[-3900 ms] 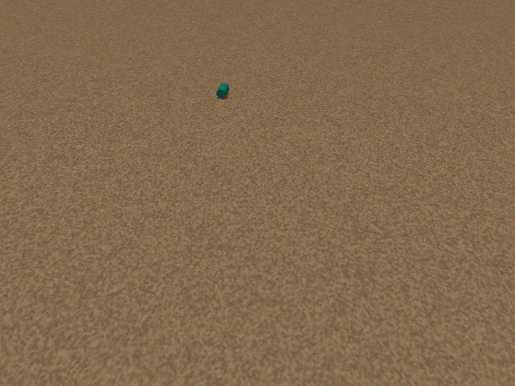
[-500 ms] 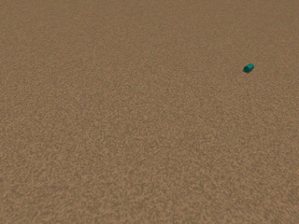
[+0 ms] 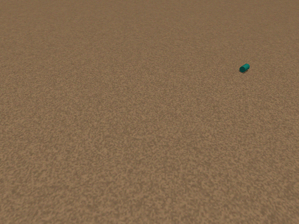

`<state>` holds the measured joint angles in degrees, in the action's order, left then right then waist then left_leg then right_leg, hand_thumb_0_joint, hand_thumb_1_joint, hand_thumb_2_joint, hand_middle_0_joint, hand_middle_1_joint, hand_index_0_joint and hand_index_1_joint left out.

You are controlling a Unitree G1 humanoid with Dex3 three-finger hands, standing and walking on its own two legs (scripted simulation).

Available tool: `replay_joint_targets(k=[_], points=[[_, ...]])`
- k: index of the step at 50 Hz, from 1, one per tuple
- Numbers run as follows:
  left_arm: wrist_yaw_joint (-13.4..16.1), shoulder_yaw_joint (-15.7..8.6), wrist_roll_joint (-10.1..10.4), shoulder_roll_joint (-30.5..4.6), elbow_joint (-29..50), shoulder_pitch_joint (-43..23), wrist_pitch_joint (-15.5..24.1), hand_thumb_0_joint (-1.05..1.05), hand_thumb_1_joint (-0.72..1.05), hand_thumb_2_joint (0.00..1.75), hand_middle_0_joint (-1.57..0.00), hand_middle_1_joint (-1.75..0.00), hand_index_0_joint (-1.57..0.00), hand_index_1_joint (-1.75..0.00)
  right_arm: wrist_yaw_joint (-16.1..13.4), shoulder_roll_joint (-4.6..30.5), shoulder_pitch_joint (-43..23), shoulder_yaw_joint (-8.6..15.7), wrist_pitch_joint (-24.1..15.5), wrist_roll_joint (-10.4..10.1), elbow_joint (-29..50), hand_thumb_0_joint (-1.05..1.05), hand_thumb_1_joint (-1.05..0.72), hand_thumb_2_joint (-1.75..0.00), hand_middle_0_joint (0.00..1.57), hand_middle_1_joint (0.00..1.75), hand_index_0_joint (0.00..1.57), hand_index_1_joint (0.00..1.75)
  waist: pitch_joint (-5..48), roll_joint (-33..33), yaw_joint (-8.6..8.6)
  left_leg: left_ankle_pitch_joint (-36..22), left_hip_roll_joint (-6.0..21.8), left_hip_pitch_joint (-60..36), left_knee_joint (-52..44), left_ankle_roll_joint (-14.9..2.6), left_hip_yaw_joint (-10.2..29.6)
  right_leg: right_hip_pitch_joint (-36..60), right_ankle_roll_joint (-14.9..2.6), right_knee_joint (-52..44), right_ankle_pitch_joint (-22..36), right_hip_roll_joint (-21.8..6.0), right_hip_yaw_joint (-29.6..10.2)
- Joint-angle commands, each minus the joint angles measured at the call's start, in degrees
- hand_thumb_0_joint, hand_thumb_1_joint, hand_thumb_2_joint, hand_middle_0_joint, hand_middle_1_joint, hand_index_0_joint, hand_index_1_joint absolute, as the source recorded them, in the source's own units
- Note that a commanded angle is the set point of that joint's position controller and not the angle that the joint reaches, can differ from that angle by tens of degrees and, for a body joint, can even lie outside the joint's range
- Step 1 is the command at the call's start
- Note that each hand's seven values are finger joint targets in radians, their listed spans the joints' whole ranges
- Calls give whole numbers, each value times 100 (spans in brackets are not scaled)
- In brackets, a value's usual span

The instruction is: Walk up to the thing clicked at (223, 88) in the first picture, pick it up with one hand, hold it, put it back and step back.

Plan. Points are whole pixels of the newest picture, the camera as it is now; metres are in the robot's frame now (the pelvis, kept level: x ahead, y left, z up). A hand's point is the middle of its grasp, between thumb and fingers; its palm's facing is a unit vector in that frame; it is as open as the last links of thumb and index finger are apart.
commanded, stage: stand
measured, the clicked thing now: (244, 67) +1.97 -1.16 -0.75
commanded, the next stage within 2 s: none
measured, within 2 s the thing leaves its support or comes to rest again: neither
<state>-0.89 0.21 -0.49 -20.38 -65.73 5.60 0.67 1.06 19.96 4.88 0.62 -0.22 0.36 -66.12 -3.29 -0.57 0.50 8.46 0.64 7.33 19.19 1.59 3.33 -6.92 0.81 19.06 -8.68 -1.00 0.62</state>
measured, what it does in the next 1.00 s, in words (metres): stands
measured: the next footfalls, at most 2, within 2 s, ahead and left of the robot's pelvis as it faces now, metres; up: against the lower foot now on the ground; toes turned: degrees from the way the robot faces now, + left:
none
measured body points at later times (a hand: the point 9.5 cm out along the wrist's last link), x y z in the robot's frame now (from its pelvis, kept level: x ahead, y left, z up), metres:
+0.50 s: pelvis +0.01 +0.00 +0.00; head +0.03 +0.00 +0.45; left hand +0.09 +0.30 -0.13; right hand +0.08 -0.30 -0.14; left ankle +0.03 +0.14 -0.75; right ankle +0.02 -0.13 -0.75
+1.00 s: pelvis +0.03 -0.01 +0.00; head +0.04 -0.01 +0.45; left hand +0.10 +0.30 -0.13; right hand +0.11 -0.31 -0.13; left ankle +0.03 +0.14 -0.75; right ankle +0.02 -0.13 -0.75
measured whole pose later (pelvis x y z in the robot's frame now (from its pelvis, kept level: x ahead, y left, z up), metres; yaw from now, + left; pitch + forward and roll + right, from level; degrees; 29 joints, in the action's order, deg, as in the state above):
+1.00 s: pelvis +0.03 -0.01 +0.00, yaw +0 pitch -2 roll +0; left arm -0.8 0.3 -0.4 -20.2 -64.6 6.2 0.6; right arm 0.6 20.6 5.2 -0.1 -0.3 0.2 -64.9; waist -3.4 -0.8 0.5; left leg 10.2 1.2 6.7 18.8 2.0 3.3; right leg -6.5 0.4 18.8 -10.5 -0.5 0.7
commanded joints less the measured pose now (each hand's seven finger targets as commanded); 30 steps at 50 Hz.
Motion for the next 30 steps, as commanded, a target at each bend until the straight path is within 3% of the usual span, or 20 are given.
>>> replay_joint_targets(k=[1, 5, 14, 21, 30], points=[[101, -261, -17, -1291, 347, -264, 116, 0, 90, 90, -20, -30, -20, -30, -76, 1228, -197, 215, -116, 17, 353, 0, -90, -90, 20, 30, 20, 30, 49, 172, -45, 686, 457, 290, -438, -237, 432, -299, -159, -620, -1159, -615, -640], [104, -280, -16, -1335, 397, -286, 118, 0, 90, 90, -20, -30, -20, -30, -70, 1212, -145, 231, -112, 30, 373, 0, -90, -90, 20, 30, 20, 30, 156, 181, -70, 603, 461, 220, -337, -263, 429, -361, -178, -625, -1211, -635, -693], [85, -259, 14, -1271, 415, -110, 112, 0, 90, 90, -20, -30, -20, -30, -96, 1251, -60, 192, -128, 19, 364, 0, -90, -90, 20, 30, 20, 30, 250, -64, -13, 403, 518, 317, -395, -261, 471, -114, -188, -404, -639, -582, -608], [93, -241, 21, -1241, 414, -77, 110, 0, 90, 90, -20, -30, -20, -30, -135, 1268, -12, 142, -161, -4, 362, 0, -90, -90, 20, 30, 20, 30, 526, -55, -34, -566, 597, 88, -271, -258, 406, 188, -182, -207, 415, -617, -522], [112, -230, 11, -1237, 411, -150, 99, 0, 90, 90, -20, -30, -20, -30, -160, 1280, -77, 128, -147, -8, 390, 0, -90, -90, 20, 30, 20, 30, 534, 77, -40, -801, 622, -88, -222, -238, 379, 190, -157, -227, 619, -649, -502]])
